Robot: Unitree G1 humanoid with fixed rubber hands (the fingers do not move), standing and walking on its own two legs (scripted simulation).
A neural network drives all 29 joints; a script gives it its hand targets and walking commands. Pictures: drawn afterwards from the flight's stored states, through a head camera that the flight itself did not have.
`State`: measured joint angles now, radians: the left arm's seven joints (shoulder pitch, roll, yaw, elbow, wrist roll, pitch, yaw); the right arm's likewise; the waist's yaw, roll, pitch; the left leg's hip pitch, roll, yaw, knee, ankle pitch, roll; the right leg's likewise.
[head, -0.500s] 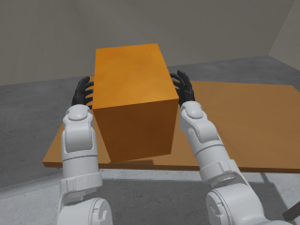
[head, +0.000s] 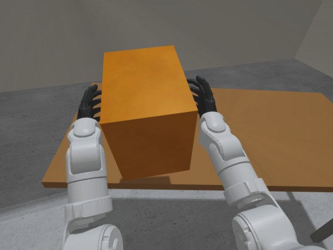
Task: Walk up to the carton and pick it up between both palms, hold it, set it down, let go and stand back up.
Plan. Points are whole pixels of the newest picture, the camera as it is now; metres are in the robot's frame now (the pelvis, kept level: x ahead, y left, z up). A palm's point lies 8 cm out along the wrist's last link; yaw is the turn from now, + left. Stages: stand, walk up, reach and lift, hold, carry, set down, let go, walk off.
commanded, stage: hold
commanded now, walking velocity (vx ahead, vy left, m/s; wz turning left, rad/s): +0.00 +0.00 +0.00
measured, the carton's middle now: (148, 113) +0.41 +0.02 +0.16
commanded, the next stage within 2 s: none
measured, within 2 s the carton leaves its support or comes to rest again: neither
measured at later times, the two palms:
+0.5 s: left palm (89, 121) +0.35 +0.15 +0.18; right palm (207, 113) +0.35 -0.12 +0.19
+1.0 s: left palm (86, 121) +0.35 +0.15 +0.19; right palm (205, 112) +0.35 -0.11 +0.20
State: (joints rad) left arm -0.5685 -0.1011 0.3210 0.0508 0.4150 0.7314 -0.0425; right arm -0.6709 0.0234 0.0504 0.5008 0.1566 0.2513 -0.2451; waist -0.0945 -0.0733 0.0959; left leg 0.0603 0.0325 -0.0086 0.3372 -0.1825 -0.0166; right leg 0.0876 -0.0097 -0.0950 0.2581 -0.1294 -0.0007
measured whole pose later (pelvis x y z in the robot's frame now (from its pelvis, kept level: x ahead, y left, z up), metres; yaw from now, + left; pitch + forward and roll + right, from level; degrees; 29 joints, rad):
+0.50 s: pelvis -0.01 +0.00 +0.00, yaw -1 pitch -12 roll -1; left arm -0.59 -0.11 0.31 0.05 0.42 0.74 -0.03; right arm -0.66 0.03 0.02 0.49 0.13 0.25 -0.23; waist -0.09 -0.07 0.11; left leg 0.05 0.03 0.01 0.33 -0.17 -0.01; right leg 0.06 -0.01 -0.08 0.26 -0.12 0.00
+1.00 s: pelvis -0.01 +0.00 +0.00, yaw +0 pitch -12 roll -1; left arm -0.59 -0.10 0.33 0.08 0.42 0.73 -0.04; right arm -0.68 0.04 0.01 0.51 0.12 0.24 -0.23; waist -0.09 -0.08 0.10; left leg 0.05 0.02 0.00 0.33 -0.17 -0.01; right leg 0.07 -0.02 -0.09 0.26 -0.12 0.00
